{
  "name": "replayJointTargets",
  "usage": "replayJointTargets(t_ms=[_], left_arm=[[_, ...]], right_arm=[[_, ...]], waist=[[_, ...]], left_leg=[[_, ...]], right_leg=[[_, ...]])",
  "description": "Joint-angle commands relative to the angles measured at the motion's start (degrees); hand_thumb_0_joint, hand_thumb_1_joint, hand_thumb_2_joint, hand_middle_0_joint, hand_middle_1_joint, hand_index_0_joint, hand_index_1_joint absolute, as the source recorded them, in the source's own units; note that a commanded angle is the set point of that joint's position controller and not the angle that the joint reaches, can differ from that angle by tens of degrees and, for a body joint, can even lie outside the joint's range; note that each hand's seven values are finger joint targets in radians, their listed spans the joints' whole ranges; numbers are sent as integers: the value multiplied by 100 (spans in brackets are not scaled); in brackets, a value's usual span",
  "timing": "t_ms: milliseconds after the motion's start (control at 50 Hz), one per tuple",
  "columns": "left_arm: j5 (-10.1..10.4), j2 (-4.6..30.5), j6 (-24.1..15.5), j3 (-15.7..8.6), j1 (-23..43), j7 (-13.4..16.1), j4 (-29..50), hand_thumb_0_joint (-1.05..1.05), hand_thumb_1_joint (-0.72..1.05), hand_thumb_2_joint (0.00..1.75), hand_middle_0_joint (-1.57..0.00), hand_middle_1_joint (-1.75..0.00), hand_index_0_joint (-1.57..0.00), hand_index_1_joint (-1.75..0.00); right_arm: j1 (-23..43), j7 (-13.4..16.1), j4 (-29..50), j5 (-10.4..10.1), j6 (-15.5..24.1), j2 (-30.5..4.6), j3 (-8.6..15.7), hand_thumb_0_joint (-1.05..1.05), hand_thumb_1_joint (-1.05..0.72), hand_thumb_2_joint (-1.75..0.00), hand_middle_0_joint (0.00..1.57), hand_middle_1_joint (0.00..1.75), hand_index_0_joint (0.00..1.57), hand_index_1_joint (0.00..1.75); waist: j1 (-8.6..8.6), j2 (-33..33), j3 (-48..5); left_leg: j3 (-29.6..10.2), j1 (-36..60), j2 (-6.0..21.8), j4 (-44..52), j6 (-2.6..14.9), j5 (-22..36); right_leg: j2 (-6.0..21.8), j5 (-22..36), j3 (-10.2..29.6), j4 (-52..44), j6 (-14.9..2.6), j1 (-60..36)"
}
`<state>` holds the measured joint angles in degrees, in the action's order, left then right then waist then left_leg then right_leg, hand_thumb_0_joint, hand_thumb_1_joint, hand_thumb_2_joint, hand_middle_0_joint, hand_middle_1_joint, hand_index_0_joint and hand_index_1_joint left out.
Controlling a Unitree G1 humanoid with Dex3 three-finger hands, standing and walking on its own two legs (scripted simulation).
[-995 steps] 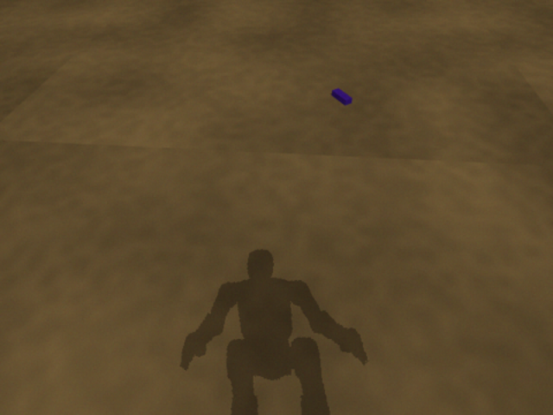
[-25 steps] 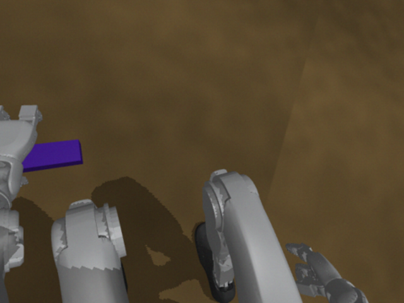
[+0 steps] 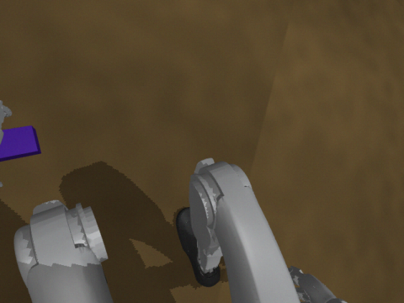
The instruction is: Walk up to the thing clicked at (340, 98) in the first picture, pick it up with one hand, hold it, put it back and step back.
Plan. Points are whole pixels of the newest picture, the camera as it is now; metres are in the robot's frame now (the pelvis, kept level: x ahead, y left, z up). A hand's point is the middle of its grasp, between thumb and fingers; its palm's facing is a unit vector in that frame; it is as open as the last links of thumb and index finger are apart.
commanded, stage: rest palm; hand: left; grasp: from above
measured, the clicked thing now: out of the picture +0.44 +0.29 -0.29
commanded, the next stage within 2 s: close in 1.14 s
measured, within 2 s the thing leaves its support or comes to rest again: neither
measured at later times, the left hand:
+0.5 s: hand out of the picture +0.42 +0.30 -0.25, palm faces -0.52 -0.12 -0.85, open 14.1 cm
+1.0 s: hand out of the picture +0.43 +0.29 -0.25, palm faces -0.42 -0.07 -0.90, open 14.3 cm
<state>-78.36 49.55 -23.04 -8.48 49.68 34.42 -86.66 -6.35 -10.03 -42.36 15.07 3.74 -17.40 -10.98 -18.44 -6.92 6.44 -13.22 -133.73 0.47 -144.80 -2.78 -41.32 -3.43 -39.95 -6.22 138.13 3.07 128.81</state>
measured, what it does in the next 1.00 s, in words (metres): stands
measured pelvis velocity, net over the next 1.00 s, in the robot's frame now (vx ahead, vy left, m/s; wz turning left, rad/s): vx -0.01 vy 0.01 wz -0.06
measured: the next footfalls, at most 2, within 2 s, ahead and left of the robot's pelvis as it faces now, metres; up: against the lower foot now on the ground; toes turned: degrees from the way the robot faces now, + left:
none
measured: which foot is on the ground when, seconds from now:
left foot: down 0.00-1.00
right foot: down 0.00-1.00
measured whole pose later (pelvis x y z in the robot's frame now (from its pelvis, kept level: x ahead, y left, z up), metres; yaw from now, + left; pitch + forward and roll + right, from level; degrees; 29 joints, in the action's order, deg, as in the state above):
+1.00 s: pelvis -0.01 +0.01 +0.00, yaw -3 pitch +27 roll -14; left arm -74.6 50.5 -10.6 -3.0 56.5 42.4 -100.9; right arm -2.1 -16.1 -41.4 16.5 14.5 -19.4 -14.6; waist -21.2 -7.5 7.0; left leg -14.5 -134.7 1.3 -146.9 -0.1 -40.8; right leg -4.9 -38.4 -7.4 137.1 4.0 128.0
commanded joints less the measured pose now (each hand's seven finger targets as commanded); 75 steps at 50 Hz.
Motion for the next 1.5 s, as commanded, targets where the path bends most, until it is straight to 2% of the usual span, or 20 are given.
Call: replayJointTargets(t_ms=[0, 80, 160, 220, 280, 400, 420, 500, 540, 560, 580, 680, 760, 820, 920, 980, 1140, 1260, 1320, 1480], left_arm=[[-134, 1243, 333, 96, 1711, 920, 179, 0, -50, 97, -6, -94, -6, -94], [1, 913, 849, 426, 2063, 1083, -267, 0, -52, 101, -7, -93, -6, -94], [293, 755, 1128, 562, 2250, 829, -743, 0, -51, 98, -6, -97, -6, -97], [434, 1268, 1141, 274, 2295, 569, -782, 0, -50, 96, -6, -100, -7, -99], [484, 1312, 1099, 108, 2021, 359, -1013, 0, -49, 95, -6, -102, -7, -100], [475, 1466, 756, 228, 1947, 76, -657, 0, -53, 97, -6, -100, -6, -99], [468, 1657, 664, 79, 1880, 130, -513, 0, -53, 98, -6, -99, -6, -99], [332, 1690, 369, 46, 1825, 324, -247, 0, -53, 99, -6, -98, -6, -98], [304, 1361, 311, 329, 1856, 418, -337, 0, -53, 98, -6, -97, -6, -97], [293, 1345, 297, 302, 1825, 512, -333, 0, -53, 99, -6, -96, -5, -97], [295, 1354, 303, 370, 1795, 604, -286, 0, -53, 99, -6, -95, -5, -96], [120, 1224, 525, 492, 1740, 1078, -630, 0, -55, 101, -6, -94, -4, -96], [198, 1009, 854, 740, 1854, 1242, -731, 0, -53, 100, -6, -94, -5, -95], [313, 1154, 1086, 659, 1974, 1267, -850, 0, -54, 99, -6, -95, -5, -96], [503, 1145, 1324, 571, 2006, 1046, -974, 0, -52, 97, -6, -98, -6, -98], [587, 1505, 1319, 169, 1990, 756, -1059, 0, -52, 96, -6, -99, -6, -99], [735, 1290, 722, 567, 2027, 172, -507, 0, -52, 95, -6, -101, -6, -101], [549, 1075, 301, 721, 1842, 419, -553, 0, -43, 92, -9, -102, -11, -99], [404, 1108, 282, 722, 1772, 738, -695, 0, -41, 91, -11, -100, -12, -98], [199, 1292, 916, 669, 1727, 1563, -748, 0, -40, 90, -10, -99, -12, -96]], right_arm=[[-712, -16, -153, 177, 152, -1592, 541, 0, -89, -89, 20, 30, 20, 30], [-709, -136, -361, 203, 319, -1694, 579, 0, -89, -90, 20, 30, 20, 30], [-742, -240, -249, 132, 541, -1782, 521, 0, -89, -90, 20, 30, 20, 30], [-754, -240, -63, 31, 641, -1873, 459, 0, -90, -90, 20, 30, 20, 30], [-863, -263, -50, 60, 683, -1853, 425, 0, -90, -90, 20, 30, 20, 30], [-786, -274, 101, 87, 640, -1789, 256, 0, -90, -90, 20, 30, 20, 30], [-833, -270, 64, 88, 598, -1749, 200, 0, -90, -90, 20, 30, 20, 30], [-795, -289, 46, 163, 550, -1782, 146, 0, -90, -90, 20, 30, 20, 30], [-693, -320, 89, 205, 623, -1820, 170, 0, -90, -90, 20, 30, 20, 30], [-703, -333, 22, 244, 621, -1857, 167, 0, -90, -90, 20, 30, 20, 30], [-610, -336, -26, 231, 641, -1859, 169, 0, -90, -90, 20, 30, 20, 30], [-588, -379, -114, 280, 723, -1924, 152, 0, -89, -90, 20, 30, 20, 30], [-481, -453, -140, 265, 884, -1958, 191, 0, -90, -90, 20, 30, 20, 30], [-440, -469, -97, 169, 956, -2008, 216, 0, -90, -90, 20, 30, 20, 30], [-517, -555, 14, 106, 1097, -2075, 194, 0, -90, -90, 20, 30, 20, 30], [-603, -569, 78, 60, 1152, -2122, 193, 0, -90, -90, 20, 30, 20, 30], [-608, -556, 114, 104, 1067, -1995, 46, 0, -91, -91, 20, 30, 20, 30], [-653, -571, 74, 203, 954, -1973, -97, 0, -89, -90, 20, 30, 20, 30], [-607, -555, 8, 231, 938, -2098, -38, 0, -89, -90, 20, 30, 20, 30], [-449, -535, 21, 222, 980, -2039, 39, 0, -89, -90, 20, 30, 20, 30]], waist=[[-70, 3060, -4125], [-256, 2729, -3741], [-416, 2408, -3447], [-336, 2259, -3698], [-350, 2294, -3691], [-318, 2593, -3768], [-259, 2722, -3894], [-298, 2955, -3992], [-379, 2920, -3706], [-410, 2848, -3669], [-322, 2911, -3607], [-361, 2737, -3513], [-462, 2588, -3223], [-432, 2526, -3162], [-447, 2557, -3271], [-434, 2662, -3201], [-530, 3066, -3424], [-617, 2901, -3400], [-596, 2744, -3290], [-510, 2539, -3138]], left_leg=[[860, 3124, 54, 1326, 248, 1388], [793, 2668, 23, 1313, 317, 1040], [733, 2402, 22, 1267, 407, 701], [681, 2475, 40, 1240, 437, 920], [638, 2616, 38, 1277, 398, 1146], [679, 2681, 43, 1161, 374, 1382], [640, 2809, 69, 1223, 344, 1542], [592, 3057, 112, 1189, 282, 1696], [605, 2925, 108, 1128, 280, 1425], [571, 2909, 108, 1185, 278, 1367], [583, 2810, 106, 1214, 282, 1248], [550, 2695, 127, 1294, 288, 1151], [545, 2522, 129, 1271, 305, 894], [513, 2482, 151, 1352, 317, 697], [458, 2558, 173, 1381, 321, 814], [368, 2627, 173, 1387, 302, 1006], [309, 3092, 191, 1335, 213, 1397], [350, 3014, 175, 1200, 237, 1518], [340, 2953, 183, 1238, 247, 1379], [463, 2625, 191, 1367, 271, 912]], right_leg=[[-174, 1591, -591, -1199, -469, -1651], [-177, 1342, -640, -1304, -453, -1385], [-143, 1099, -696, -1289, -425, -1365], [-125, 1335, -709, -1274, -396, -1670], [-125, 1500, -779, -1174, -401, -1806], [-186, 1745, -747, -1162, -407, -2170], [-210, 1866, -777, -1162, -410, -2352], [-249, 2010, -833, -1064, -416, -2397], [-240, 1797, -876, -1060, -410, -2174], [-251, 1730, -932, -1106, -397, -2146], [-271, 1609, -883, -1171, -417, -2099], [-325, 1532, -893, -1232, -428, -1985], [-303, 1297, -887, -1275, -417, -1708], [-289, 1167, -855, -1335, -421, -1677], [-267, 1309, -862, -1273, -405, -1724], [-204, 1426, -910, -1136, -403, -1675], [-223, 1734, -1046, -1072, -405, -2073], [-270, 1935, -1124, -1113, -371, -2272], [-319, 1821, -1124, -1208, -377, -2171], [-335, 1384, -911, -1460, -397, -2058]])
